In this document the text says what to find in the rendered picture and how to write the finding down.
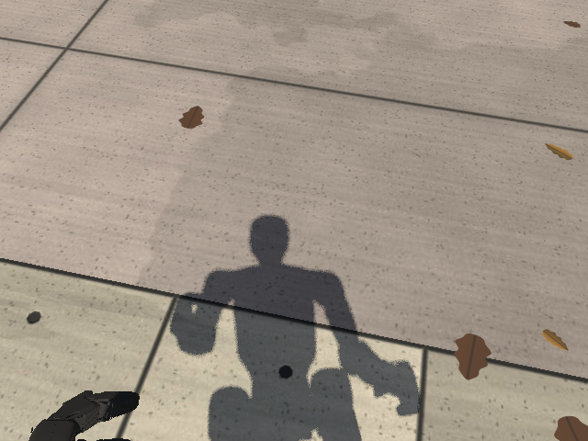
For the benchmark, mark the left robot hand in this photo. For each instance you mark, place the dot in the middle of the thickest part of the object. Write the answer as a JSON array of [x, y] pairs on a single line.
[[82, 412]]

